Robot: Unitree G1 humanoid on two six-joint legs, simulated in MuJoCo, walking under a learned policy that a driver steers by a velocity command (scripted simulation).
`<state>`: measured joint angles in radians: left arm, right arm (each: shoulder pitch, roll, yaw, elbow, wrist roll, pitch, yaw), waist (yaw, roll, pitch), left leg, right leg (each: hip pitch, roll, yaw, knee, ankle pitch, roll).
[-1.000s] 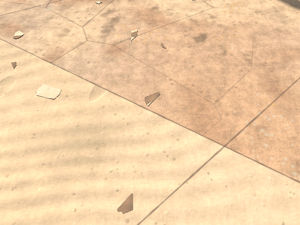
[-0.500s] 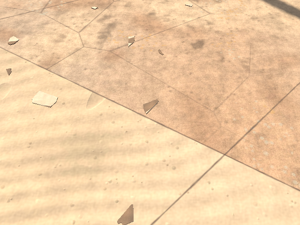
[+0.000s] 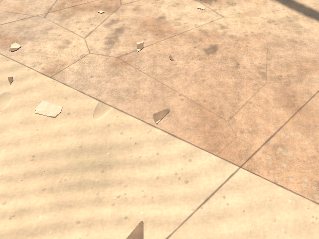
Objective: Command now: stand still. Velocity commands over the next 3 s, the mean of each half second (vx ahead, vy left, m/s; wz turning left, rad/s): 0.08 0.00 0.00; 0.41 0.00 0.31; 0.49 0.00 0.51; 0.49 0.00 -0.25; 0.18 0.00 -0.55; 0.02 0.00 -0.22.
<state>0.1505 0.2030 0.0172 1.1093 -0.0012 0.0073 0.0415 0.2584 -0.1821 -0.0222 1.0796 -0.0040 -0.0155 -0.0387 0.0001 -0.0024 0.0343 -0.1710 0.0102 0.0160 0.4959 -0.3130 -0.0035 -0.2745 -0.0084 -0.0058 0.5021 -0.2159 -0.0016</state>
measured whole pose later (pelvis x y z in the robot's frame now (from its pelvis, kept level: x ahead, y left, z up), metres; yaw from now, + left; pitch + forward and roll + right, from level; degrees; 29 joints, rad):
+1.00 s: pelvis +0.24 +0.02 -0.02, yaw +12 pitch +2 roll -1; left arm 0.45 0.22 0.02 1.08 0.00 -0.08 0.04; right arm 0.01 -0.21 -0.04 0.76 0.03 -0.06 0.06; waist 0.06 0.01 0.03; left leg -0.66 0.03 0.09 0.69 -0.09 0.12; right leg 0.20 -0.03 -0.22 0.27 -0.47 0.04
